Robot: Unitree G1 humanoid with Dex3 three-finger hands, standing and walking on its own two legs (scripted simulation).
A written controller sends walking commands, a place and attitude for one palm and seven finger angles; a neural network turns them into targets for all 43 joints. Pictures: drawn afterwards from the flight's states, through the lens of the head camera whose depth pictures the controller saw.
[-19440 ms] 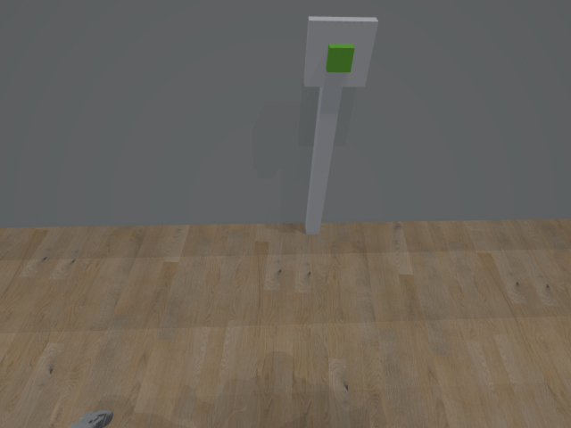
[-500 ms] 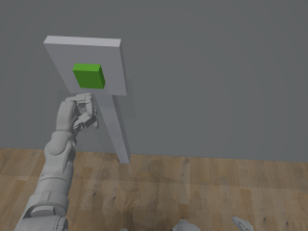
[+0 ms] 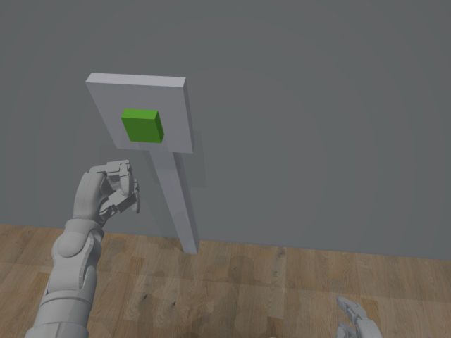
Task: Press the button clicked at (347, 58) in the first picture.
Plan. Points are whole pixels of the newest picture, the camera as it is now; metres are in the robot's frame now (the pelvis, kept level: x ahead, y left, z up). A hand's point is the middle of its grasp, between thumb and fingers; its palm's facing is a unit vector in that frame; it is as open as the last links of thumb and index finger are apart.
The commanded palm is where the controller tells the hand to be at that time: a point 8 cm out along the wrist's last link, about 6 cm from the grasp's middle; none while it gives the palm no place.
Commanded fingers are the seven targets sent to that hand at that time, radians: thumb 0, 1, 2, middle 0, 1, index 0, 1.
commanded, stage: draw the hand back to the body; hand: left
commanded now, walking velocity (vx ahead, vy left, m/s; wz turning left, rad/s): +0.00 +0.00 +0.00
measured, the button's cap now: (144, 125) +0.50 +0.18 +0.09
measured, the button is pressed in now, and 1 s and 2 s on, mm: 0 0 0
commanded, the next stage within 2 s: step back with the hand held close in 1.28 s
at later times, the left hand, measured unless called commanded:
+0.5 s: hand (76, 236) +0.24 +0.21 +0.13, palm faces +0.21 -0.95 -0.25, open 3.1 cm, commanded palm +0.20 +0.26 +0.15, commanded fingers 0.00 0.90 0.90 -1.30 -1.50 -1.30 -1.50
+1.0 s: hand out of the picture +0.18 +0.25 +0.19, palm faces +0.40 -0.82 -0.41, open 3.1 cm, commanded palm +0.13 +0.29 +0.21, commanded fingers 0.00 0.90 0.90 -1.30 -1.50 -1.30 -1.50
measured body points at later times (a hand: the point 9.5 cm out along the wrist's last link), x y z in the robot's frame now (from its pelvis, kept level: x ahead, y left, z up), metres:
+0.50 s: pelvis -0.01 +0.00 +0.03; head -0.01 -0.01 +0.48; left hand +0.22 +0.26 +0.15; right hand +0.19 -0.22 -0.05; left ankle -0.04 +0.11 -0.71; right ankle +0.02 -0.10 -0.71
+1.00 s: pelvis +0.01 +0.01 +0.03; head -0.01 -0.01 +0.48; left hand +0.16 +0.29 +0.21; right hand +0.20 -0.20 -0.05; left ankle -0.04 +0.11 -0.71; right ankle +0.02 -0.10 -0.71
